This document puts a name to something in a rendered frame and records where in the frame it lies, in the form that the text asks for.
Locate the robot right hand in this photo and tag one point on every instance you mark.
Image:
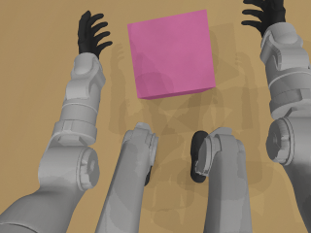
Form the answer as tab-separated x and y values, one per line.
273	11

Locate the carton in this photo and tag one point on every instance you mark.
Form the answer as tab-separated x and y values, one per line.
172	56

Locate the robot left hand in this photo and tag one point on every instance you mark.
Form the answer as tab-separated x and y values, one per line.
87	42

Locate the robot left forearm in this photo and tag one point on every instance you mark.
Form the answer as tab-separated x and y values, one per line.
76	125

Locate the robot left upper arm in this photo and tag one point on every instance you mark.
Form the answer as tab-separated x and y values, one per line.
65	174

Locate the robot left foot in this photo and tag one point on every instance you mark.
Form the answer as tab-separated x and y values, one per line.
148	176

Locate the robot right upper arm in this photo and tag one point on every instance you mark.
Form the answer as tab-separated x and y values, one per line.
289	143

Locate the robot right forearm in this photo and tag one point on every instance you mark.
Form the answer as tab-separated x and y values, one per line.
288	71

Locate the right robot thigh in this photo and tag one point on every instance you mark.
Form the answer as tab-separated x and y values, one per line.
228	206

